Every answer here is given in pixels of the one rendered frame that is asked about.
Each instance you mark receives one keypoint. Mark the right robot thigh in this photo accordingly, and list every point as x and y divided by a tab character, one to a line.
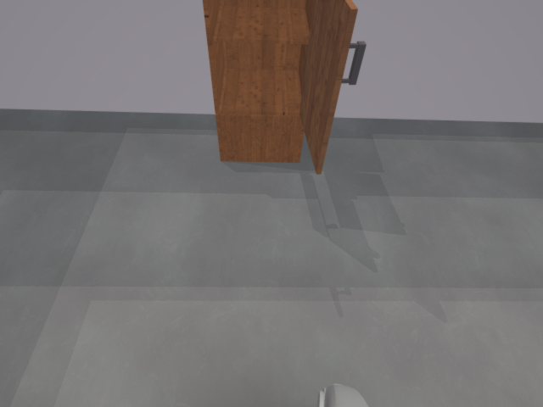
340	396

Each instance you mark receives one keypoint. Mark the handle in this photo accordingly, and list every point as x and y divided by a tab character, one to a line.
356	63

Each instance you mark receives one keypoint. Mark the cupboard door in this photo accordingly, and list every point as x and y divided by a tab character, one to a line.
332	25

